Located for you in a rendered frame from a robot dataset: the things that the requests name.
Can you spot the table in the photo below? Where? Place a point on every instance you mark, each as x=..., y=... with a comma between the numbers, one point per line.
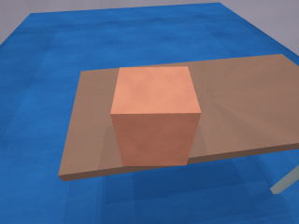
x=249, y=106

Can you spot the carton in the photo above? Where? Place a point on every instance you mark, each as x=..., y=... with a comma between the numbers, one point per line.
x=155, y=115

